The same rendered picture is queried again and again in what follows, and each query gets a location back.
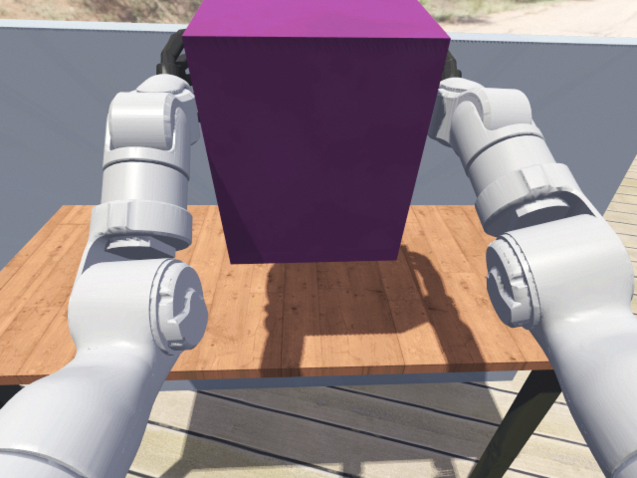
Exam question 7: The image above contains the table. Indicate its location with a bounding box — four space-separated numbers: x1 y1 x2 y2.
0 205 561 478

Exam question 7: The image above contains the left robot hand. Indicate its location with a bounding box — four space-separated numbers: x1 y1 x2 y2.
156 29 200 122

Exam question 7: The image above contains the carton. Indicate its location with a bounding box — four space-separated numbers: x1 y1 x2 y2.
182 0 451 264

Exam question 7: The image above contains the robot left forearm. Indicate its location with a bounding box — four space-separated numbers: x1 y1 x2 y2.
68 74 200 340

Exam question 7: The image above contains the right robot hand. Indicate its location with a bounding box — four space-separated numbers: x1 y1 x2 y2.
440 50 462 82

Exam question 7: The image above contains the robot right upper arm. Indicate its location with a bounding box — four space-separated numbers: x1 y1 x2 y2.
486 214 637 478

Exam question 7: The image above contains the robot right forearm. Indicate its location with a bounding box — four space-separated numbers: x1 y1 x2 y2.
427 78 634 301

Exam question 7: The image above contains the robot left upper arm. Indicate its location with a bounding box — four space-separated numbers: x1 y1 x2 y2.
0 258 208 478

